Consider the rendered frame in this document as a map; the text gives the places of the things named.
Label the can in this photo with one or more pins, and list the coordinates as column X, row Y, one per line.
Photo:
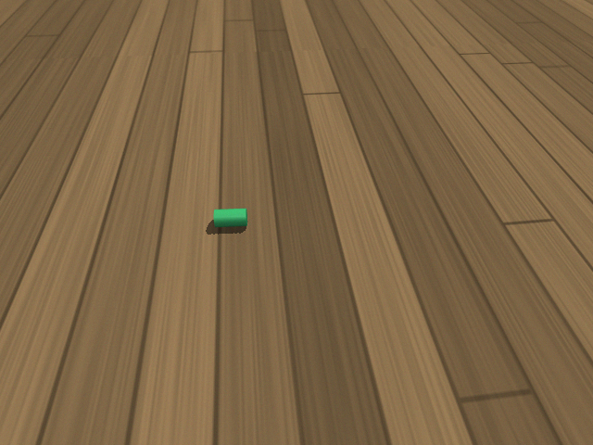
column 230, row 217

